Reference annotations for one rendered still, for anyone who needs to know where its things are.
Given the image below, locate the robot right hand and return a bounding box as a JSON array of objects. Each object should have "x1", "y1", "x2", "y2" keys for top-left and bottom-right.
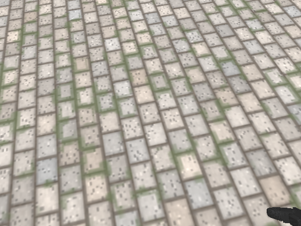
[{"x1": 266, "y1": 207, "x2": 301, "y2": 226}]

